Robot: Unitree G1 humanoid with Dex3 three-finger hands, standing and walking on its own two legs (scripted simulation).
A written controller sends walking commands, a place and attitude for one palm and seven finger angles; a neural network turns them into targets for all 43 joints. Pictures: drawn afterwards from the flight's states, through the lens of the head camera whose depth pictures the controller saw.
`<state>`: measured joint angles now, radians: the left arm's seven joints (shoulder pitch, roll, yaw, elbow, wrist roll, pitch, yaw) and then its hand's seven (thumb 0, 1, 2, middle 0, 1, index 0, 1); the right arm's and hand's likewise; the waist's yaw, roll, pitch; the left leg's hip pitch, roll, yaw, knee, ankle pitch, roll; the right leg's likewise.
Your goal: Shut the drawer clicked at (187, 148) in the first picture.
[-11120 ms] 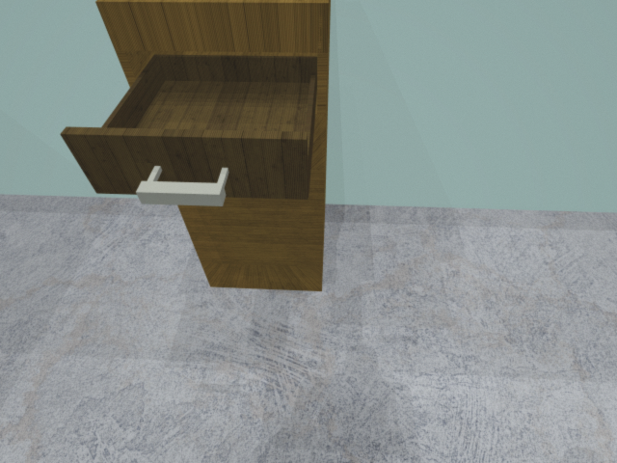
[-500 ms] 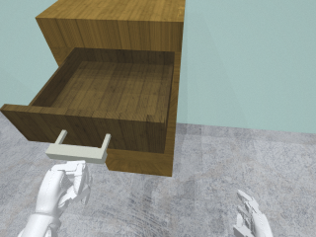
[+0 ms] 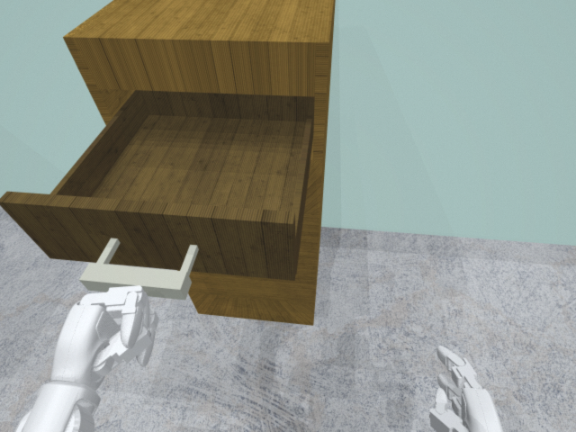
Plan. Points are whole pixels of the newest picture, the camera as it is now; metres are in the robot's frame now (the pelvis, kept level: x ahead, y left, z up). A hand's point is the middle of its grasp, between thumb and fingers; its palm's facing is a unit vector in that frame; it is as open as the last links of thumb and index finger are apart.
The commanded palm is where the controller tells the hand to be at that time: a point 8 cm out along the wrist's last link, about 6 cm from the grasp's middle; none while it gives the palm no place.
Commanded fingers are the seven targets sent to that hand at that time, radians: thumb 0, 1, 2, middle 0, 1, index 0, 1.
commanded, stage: push the drawer shut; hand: left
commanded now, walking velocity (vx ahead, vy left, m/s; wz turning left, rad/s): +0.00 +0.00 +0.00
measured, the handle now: (144, 265) +0.30 +0.21 +0.10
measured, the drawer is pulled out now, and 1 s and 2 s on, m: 0.29 0.20 0.08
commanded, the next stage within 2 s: none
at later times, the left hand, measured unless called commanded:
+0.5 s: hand (147, 317) +0.23 +0.19 +0.09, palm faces -0.01 -1.00 -0.07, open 2.8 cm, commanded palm +0.24 +0.23 +0.10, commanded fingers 0.00 0.90 0.90 -1.40 -1.60 -1.40 -1.60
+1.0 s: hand (171, 265) +0.31 +0.18 +0.09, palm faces -0.03 -1.00 -0.06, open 3.0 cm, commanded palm +0.30 +0.23 +0.10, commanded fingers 0.00 0.90 0.90 -1.40 -1.60 -1.40 -1.60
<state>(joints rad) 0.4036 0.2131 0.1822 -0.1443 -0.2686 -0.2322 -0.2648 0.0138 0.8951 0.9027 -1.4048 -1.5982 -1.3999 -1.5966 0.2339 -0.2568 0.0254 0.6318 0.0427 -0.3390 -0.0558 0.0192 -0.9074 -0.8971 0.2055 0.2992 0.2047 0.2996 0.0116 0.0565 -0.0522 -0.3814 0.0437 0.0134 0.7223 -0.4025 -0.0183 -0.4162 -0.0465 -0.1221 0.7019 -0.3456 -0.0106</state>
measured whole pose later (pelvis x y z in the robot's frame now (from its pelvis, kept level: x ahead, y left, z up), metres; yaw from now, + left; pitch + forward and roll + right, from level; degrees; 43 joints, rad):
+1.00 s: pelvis -0.03 +0.00 +0.00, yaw +0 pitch +3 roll +0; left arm -0.22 0.28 0.18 0.44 -0.23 -0.23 -0.25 -0.02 0.78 0.97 -1.40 -1.60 -1.40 -1.60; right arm 0.23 -0.27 0.05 0.70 0.06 -0.26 -0.09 0.02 -0.91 -0.90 0.21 0.30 0.21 0.30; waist 0.00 0.04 0.00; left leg -0.40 0.03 0.02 0.68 -0.33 -0.02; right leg -0.45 -0.06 -0.11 0.68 -0.29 -0.02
